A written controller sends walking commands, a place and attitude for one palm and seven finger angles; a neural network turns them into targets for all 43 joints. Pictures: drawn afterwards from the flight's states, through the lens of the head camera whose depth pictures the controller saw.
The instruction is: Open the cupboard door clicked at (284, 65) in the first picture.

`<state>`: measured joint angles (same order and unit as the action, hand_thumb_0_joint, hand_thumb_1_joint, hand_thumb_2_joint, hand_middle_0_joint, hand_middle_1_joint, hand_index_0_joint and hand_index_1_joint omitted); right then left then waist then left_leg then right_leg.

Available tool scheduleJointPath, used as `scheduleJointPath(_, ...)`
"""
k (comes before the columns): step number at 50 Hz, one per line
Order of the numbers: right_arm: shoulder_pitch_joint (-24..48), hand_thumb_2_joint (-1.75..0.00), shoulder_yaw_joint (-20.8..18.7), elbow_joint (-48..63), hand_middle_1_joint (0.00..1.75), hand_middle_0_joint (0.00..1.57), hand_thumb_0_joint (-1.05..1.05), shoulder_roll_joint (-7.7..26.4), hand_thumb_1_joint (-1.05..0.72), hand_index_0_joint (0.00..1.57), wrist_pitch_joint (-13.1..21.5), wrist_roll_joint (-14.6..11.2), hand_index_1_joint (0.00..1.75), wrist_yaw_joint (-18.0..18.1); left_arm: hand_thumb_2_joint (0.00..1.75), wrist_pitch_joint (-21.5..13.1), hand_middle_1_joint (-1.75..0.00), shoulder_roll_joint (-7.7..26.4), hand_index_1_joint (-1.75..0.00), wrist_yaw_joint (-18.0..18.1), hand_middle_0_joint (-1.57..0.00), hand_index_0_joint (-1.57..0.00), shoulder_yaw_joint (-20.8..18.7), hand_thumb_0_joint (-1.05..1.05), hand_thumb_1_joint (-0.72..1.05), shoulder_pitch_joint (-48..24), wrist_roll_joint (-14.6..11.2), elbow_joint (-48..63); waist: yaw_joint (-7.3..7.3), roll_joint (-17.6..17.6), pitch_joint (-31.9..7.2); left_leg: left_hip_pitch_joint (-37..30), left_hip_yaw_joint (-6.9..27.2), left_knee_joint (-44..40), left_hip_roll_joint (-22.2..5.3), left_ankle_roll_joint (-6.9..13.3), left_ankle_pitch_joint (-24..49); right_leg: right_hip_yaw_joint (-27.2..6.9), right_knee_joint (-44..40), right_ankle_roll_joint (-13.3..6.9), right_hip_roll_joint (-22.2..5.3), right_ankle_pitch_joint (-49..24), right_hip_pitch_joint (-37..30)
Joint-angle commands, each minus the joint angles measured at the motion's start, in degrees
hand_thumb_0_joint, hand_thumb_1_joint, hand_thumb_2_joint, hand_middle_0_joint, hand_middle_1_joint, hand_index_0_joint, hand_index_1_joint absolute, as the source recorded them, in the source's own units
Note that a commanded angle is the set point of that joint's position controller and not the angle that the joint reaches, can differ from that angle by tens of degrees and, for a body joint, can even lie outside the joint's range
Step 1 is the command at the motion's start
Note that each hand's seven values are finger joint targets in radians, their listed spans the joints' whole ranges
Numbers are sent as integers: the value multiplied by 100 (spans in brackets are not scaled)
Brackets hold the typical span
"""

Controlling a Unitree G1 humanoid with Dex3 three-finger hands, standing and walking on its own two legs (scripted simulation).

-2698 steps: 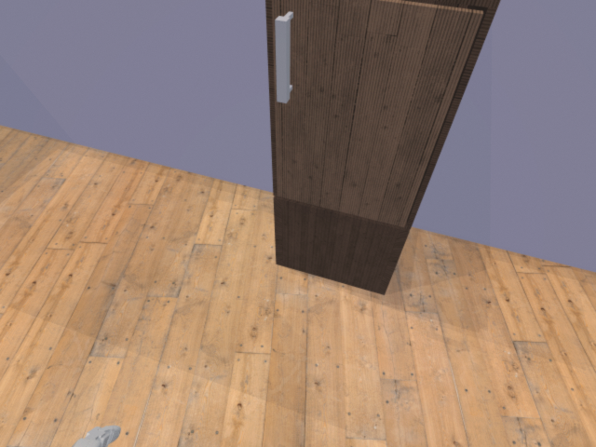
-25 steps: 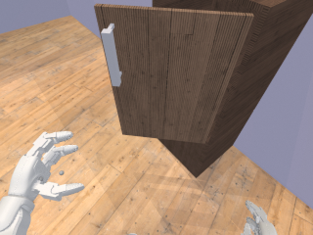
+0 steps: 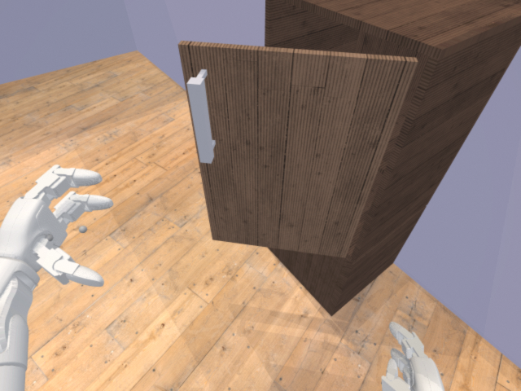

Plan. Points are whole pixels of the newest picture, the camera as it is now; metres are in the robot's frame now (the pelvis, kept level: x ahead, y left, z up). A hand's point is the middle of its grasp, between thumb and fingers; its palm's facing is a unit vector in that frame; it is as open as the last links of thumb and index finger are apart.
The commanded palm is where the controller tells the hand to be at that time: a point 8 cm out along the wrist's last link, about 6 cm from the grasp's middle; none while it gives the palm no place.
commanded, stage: raise the hand with hooked fingers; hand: left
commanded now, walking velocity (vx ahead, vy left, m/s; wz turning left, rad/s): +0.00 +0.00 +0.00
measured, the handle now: (205, 118) +0.57 +0.17 +0.13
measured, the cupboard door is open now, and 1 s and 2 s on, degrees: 44 44 44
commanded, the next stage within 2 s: move the hooked fingers beside the handle in 0.58 s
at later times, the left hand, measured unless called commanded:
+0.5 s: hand (95, 211) +0.30 +0.26 +0.15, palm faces +0.03 -1.00 -0.06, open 14.0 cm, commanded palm +0.27 +0.30 +0.15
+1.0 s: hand (110, 191) +0.34 +0.26 +0.15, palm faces +0.00 -1.00 -0.03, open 14.0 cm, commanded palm +0.32 +0.30 +0.15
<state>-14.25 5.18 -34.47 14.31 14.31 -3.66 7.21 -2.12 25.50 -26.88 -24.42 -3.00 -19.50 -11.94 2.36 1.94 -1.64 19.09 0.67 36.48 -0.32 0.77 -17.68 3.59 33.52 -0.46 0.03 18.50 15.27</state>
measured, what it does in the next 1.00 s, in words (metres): stands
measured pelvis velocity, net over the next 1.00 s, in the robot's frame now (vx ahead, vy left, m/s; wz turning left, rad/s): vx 0.00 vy -0.01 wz -0.01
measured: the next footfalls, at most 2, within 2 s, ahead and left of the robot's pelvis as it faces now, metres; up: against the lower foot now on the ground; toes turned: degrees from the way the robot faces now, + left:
none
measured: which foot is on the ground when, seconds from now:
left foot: down 0.00-1.00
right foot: down 0.00-1.00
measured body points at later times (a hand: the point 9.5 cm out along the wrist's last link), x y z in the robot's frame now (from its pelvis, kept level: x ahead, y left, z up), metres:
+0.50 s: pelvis +0.01 -0.01 +0.01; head +0.00 -0.03 +0.45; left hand +0.29 +0.32 +0.16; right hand +0.17 -0.26 -0.07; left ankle +0.02 +0.11 -0.73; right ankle -0.01 -0.12 -0.73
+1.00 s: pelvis +0.00 -0.01 +0.00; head +0.00 -0.02 +0.45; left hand +0.33 +0.31 +0.15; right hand +0.15 -0.27 -0.08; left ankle +0.02 +0.11 -0.73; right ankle -0.01 -0.12 -0.73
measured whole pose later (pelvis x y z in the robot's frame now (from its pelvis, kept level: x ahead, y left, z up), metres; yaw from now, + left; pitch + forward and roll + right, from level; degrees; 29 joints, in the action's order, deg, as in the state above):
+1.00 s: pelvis +0.00 -0.01 +0.00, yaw +0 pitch +1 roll -1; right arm -14.9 4.0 -36.9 16.4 12.9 -4.3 8.2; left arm -2.4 29.1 -29.3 -24.3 -21.4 -16.7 -34.1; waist 0.4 1.9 -1.2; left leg 19.8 0.7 34.0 -0.9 -0.2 -15.8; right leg 3.6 32.6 -1.5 0.7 17.3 16.8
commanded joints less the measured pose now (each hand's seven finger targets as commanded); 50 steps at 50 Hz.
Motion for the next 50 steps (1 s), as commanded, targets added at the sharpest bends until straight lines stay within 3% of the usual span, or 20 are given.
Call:
scheduleJointPath(1,505,-90,-382,770,30,20,0,849,-90,20,279,-50,30,89,30,-210,-120,1653,-120,-135,-30,-30,-617,0,-50,-1987,-173,642,-141,504,-772,-810,210,-762,39,59,923,-32,-616,-104,122,-960,157)
scheduleJointPath(4,487,-90,-392,789,30,20,0,906,-90,20,231,-89,30,90,30,108,-120,1739,-120,-315,-30,-30,-509,0,-50,-2153,-133,212,-130,355,-721,-735,178,-787,67,86,905,-90,-712,-84,91,-1006,113)
scheduleJointPath(6,482,-90,-411,858,30,20,0,910,-90,20,222,-96,30,61,30,216,-120,1555,-120,-394,-30,-30,-348,0,-50,-1971,-122,110,-117,234,-812,-772,183,-772,71,96,993,-63,-679,-79,93,-1075,128)
scheduleJointPath(7,465,-90,-419,886,30,20,0,916,-90,20,229,-87,30,29,30,211,-120,1582,-120,-435,-30,-30,-407,0,-50,-1865,-180,135,-70,70,-893,-790,172,-732,88,102,1158,-96,-661,-87,101,-1281,-16)
scheduleJointPath(9,468,-90,-447,944,30,20,0,917,-90,20,221,-72,30,-17,30,146,-120,1709,-120,-452,-30,-30,-544,0,-50,-1811,-193,370,-34,107,-1211,-901,131,-686,105,117,1340,-110,-610,-74,96,-1489,-84)
scheduleJointPath(12,496,-90,-457,949,30,20,0,901,-90,20,234,-38,30,-53,30,-83,-120,1970,-120,-338,-30,-30,-875,0,-50,-1860,-268,705,32,34,-1240,-920,103,-682,97,107,1449,-126,-605,-82,108,-1588,-210)
scheduleJointPath(17,452,-90,-471,878,30,20,0,870,-90,20,256,-11,30,-39,30,-296,-120,2055,-120,-106,-30,-30,-1044,0,-50,-2019,-209,887,29,420,-1188,-1013,6,-697,95,117,1570,-158,-603,-76,89,-1786,-223)
scheduleJointPath(20,453,-90,-471,850,30,20,0,848,-90,20,256,-41,30,-2,30,-234,-120,1734,-120,-83,-30,-30,-708,0,-50,-2130,-97,796,-72,733,-1052,-1060,-8,-764,89,109,1460,-137,-653,-71,74,-1656,-78)
scheduleJointPath(22,419,-90,-480,826,30,20,0,870,-90,20,240,-43,30,18,30,-151,-120,1677,-120,-127,-30,-30,-616,0,-50,-2048,-102,673,-93,318,-1011,-1048,-7,-748,68,132,1448,-155,-686,-47,76,-1701,-132)
scheduleJointPath(26,472,-90,-483,833,30,20,0,878,-90,20,226,-63,30,45,30,-97,-120,1655,-120,-228,-30,-30,-593,0,-50,-2049,-122,599,-112,352,-1051,-1049,1,-757,84,131,1399,-139,-679,-34,61,-1690,-99)
scheduleJointPath(27,463,-90,-481,829,30,20,0,879,-90,20,216,-50,30,38,30,-101,-120,1756,-120,-233,-30,-30,-692,0,-50,-1970,-167,544,-75,116,-1007,-1004,-2,-744,86,139,1399,-176,-706,-23,64,-1726,-149)
scheduleJointPath(32,502,-90,-466,842,30,20,0,887,-90,20,193,-52,30,33,30,-134,-120,1823,-120,-248,-30,-30,-795,0,-50,-1994,-216,360,-50,-33,-988,-878,-9,-736,109,140,1258,-221,-715,-6,50,-1593,-152)
scheduleJointPath(35,545,-90,-464,843,30,20,0,855,-90,20,202,-63,30,42,30,-195,-120,1718,-120,-224,-30,-30,-657,0,-50,-2261,-161,468,-113,250,-1086,-973,-36,-733,114,141,1205,-228,-712,-4,34,-1539,-66)
scheduleJointPath(39,451,-90,-449,676,30,20,0,888,-90,20,177,-74,30,112,30,-268,-120,1894,-120,-176,-30,-30,-581,0,-50,-3131,-54,-14,-303,200,-775,-841,-13,-724,103,145,848,-310,-831,9,31,-1073,198)
scheduleJointPath(41,403,-90,-453,637,30,20,0,910,-90,20,182,-71,30,146,30,-324,-120,1908,-120,-188,-30,-30,-523,0,-50,-3320,5,-198,-323,340,-885,-853,-3,-714,100,139,779,-309,-810,-3,13,-949,228)
scheduleJointPath(42,366,-90,-449,611,30,20,0,933,-90,20,165,-69,30,150,30,-350,-120,1959,-120,-202,-30,-30,-512,0,-50,-3528,-18,-314,-337,127,-908,-829,8,-683,96,143,820,-339,-811,-7,18,-999,157)
scheduleJointPath(45,325,-90,-447,573,30,20,0,950,-90,20,167,-70,30,164,30,-396,-120,1876,-120,-257,-30,-30,-289,0,-50,-3871,93,-709,-376,403,-1040,-808,23,-658,107,135,741,-328,-752,-22,3,-906,268)
scheduleJointPath(46,276,-90,-458,544,30,20,0,962,-90,20,165,-74,30,166,30,-425,-120,1873,-120,-260,-30,-30,-248,0,-50,-4036,106,-772,-416,335,-1132,-855,47,-644,103,144,772,-301,-732,-25,8,-939,294)
scheduleJointPath(50,118,-90,-489,520,30,20,0,1050,-90,20,88,-64,30,114,30,-406,-120,2152,-120,-300,-30,-30,-458,0,-50,-4065,145,-1484,-346,51,-1228,-595,35,-584,96,138,856,-302,-634,-32,-2,-1076,229)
